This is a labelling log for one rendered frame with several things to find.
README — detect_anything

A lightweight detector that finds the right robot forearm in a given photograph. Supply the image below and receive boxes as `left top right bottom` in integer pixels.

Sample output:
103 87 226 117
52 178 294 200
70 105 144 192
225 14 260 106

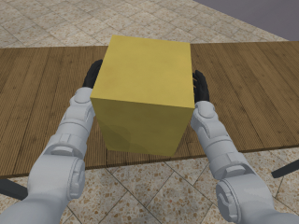
190 101 275 207

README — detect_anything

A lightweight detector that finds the left robot upper arm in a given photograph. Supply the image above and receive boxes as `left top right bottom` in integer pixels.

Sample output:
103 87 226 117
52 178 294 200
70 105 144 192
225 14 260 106
0 154 86 224

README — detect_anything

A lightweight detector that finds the table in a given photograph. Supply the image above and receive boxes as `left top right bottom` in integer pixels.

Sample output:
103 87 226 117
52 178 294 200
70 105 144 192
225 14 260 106
0 41 299 201

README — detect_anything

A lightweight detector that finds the carton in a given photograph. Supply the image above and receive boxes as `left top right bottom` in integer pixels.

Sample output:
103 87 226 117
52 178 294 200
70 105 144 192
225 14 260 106
90 35 195 157

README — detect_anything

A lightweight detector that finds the right robot upper arm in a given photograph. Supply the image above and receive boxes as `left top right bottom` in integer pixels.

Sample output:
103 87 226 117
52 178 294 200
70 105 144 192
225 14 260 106
215 174 299 224

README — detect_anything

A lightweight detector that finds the left robot forearm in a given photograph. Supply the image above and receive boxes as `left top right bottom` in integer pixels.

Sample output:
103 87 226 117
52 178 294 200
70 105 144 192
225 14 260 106
27 87 95 194

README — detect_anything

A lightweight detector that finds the left robot hand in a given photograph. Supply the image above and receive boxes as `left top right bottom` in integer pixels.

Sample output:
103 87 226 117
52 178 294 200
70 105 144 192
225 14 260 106
82 59 103 89

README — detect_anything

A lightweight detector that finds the right robot hand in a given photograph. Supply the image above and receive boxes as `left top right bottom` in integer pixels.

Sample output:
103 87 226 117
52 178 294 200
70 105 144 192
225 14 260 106
192 70 210 104

